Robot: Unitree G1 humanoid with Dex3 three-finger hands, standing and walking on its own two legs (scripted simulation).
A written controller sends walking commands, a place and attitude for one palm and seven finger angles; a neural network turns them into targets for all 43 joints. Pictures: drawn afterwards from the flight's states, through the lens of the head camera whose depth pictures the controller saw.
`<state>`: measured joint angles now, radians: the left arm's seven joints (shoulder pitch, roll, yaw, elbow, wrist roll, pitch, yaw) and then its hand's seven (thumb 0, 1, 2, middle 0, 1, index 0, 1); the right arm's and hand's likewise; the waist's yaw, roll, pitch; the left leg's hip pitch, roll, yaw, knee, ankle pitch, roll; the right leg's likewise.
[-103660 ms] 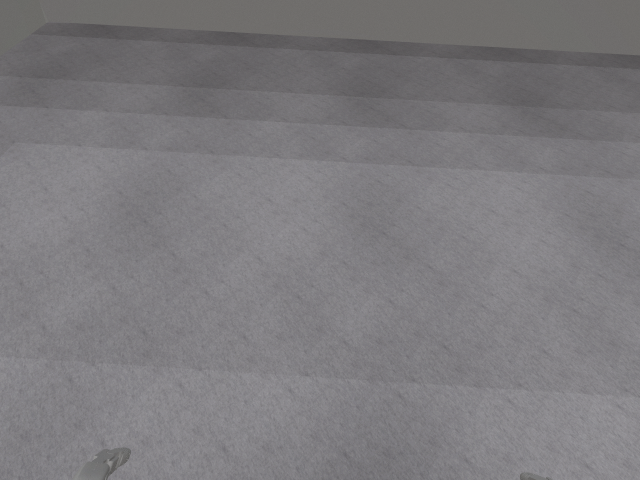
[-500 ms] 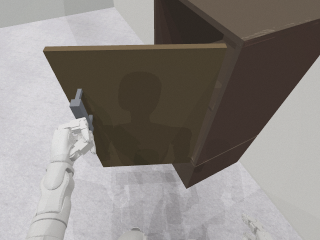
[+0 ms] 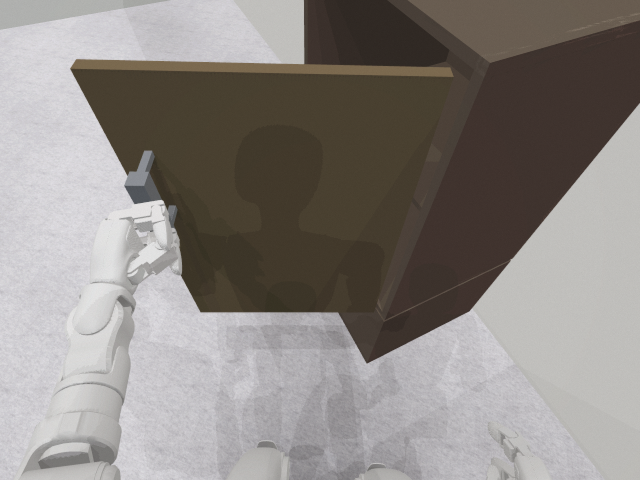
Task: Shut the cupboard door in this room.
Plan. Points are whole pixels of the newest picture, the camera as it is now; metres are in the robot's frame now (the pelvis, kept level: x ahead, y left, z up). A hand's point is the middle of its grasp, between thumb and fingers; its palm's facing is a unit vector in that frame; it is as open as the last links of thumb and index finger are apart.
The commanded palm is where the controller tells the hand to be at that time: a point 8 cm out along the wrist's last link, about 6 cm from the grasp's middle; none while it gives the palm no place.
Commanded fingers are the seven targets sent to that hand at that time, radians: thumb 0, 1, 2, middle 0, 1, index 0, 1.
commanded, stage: push the door shut along its arc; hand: left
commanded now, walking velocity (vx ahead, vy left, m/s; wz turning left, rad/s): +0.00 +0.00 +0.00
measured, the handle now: (157, 199) +0.45 +0.24 +0.07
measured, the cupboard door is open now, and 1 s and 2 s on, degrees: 64 46 35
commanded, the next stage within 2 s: pull the fist back off the door in 1.58 s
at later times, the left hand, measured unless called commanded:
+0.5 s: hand (188, 207) +0.44 +0.19 +0.07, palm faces -0.11 -0.99 -0.01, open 3.1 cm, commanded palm +0.43 +0.23 +0.07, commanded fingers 0.00 0.90 0.90 -1.30 -1.50 -1.30 -1.50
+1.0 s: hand (215, 179) +0.49 +0.17 +0.07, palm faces -0.26 -0.97 +0.00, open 3.1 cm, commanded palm +0.49 +0.20 +0.07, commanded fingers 0.00 0.90 0.90 -1.30 -1.50 -1.30 -1.50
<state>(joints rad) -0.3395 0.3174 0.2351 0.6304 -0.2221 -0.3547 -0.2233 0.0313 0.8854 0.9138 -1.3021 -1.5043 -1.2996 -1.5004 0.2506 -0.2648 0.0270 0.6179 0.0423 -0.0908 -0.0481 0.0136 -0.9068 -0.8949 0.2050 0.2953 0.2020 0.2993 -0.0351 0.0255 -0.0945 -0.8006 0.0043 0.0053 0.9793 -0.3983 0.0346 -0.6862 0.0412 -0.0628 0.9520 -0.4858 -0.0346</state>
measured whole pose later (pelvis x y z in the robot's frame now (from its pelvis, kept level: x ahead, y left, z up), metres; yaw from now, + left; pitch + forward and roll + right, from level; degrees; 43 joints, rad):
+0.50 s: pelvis +0.00 +0.01 -0.01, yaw +0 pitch +16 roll -3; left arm -0.67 0.41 0.27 0.99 -0.21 -0.38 -0.36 0.01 0.90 0.90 -1.31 -1.50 -1.31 -1.50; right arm 0.32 -0.28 0.02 0.66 0.05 -0.05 -0.04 0.01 -0.91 -0.89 0.21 0.30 0.20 0.30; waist -0.09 0.03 -0.11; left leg -0.89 0.00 0.01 1.02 -0.40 0.05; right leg -0.77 0.04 -0.06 0.98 -0.49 -0.02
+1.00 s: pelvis +0.00 +0.02 -0.02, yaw -1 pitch +20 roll -4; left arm -0.93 0.48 0.25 1.18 -0.16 -0.37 -0.43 0.01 0.90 0.90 -1.30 -1.50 -1.30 -1.50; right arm 0.35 -0.29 0.03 0.68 0.03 -0.04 -0.02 0.01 -0.91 -0.89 0.21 0.30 0.20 0.30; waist -0.15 0.04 -0.11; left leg -1.02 0.01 0.00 1.08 -0.42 0.06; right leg -0.89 0.04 -0.07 1.03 -0.49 -0.01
